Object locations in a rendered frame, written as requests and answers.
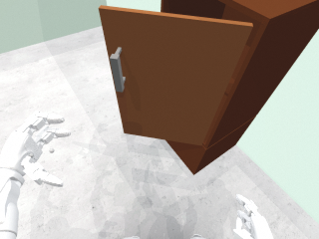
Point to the handle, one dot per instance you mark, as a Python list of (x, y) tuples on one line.
[(116, 66)]

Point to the robot left forearm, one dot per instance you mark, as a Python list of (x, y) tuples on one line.
[(10, 184)]

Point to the cupboard door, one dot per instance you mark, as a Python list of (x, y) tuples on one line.
[(177, 69)]

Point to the robot left hand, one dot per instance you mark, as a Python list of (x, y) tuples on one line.
[(18, 146)]

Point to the robot right hand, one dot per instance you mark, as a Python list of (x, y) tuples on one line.
[(255, 224)]

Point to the robot right shin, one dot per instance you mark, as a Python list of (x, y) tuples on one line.
[(196, 235)]

